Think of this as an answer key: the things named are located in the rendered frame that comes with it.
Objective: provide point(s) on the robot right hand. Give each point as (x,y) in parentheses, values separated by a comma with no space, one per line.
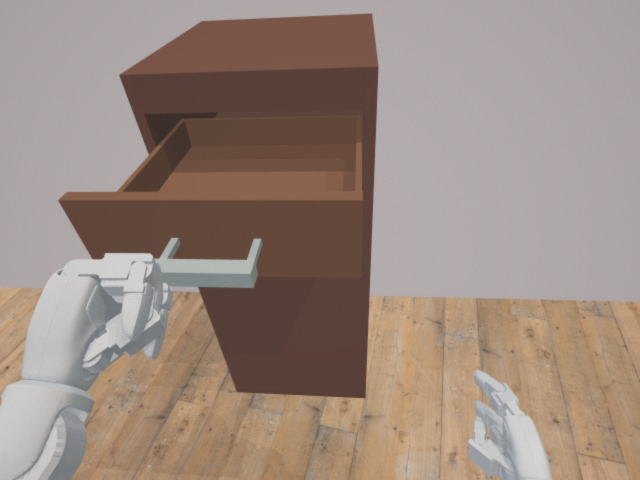
(514,435)

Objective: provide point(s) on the drawer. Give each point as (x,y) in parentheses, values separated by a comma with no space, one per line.
(219,183)

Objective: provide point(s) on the left robot forearm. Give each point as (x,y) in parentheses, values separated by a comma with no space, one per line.
(42,432)

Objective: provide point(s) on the cabinet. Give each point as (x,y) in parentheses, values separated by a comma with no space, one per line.
(287,335)

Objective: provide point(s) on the robot left hand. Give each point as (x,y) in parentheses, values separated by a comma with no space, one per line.
(123,293)

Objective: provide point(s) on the handle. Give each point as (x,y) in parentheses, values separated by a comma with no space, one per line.
(209,272)

